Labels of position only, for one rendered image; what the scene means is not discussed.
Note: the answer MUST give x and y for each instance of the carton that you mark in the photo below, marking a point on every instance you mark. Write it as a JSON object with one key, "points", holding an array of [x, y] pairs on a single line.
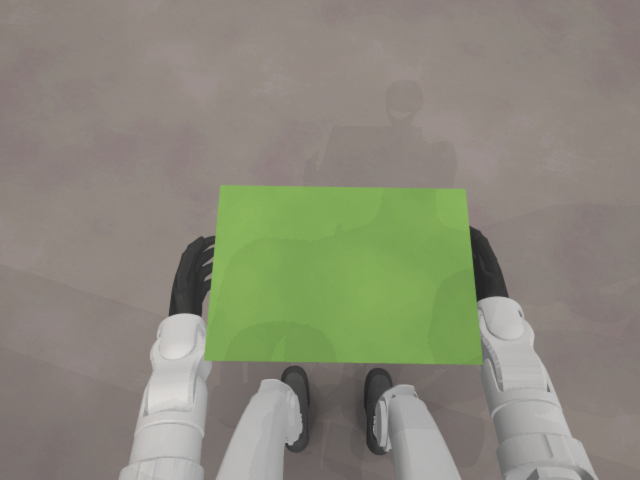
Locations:
{"points": [[343, 275]]}

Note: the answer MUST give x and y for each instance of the right robot hand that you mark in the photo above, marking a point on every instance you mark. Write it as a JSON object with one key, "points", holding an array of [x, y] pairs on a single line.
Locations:
{"points": [[489, 281]]}

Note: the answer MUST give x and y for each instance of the robot foot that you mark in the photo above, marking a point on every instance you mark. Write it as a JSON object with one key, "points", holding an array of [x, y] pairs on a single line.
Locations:
{"points": [[378, 380], [296, 378]]}

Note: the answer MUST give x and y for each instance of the robot left foot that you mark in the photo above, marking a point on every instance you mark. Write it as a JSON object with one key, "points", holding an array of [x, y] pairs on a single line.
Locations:
{"points": [[296, 378]]}

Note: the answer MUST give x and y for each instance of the left robot hand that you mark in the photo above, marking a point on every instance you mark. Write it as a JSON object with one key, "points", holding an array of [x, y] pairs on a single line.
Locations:
{"points": [[189, 288]]}

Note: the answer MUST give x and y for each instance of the left robot forearm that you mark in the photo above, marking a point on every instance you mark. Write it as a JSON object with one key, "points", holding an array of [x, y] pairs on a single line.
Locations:
{"points": [[171, 422]]}

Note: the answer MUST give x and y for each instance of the robot right foot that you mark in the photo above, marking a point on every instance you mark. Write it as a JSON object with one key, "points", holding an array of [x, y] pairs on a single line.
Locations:
{"points": [[378, 380]]}

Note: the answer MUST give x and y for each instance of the right robot forearm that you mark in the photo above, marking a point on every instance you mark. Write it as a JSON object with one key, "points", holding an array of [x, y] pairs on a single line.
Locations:
{"points": [[535, 442]]}

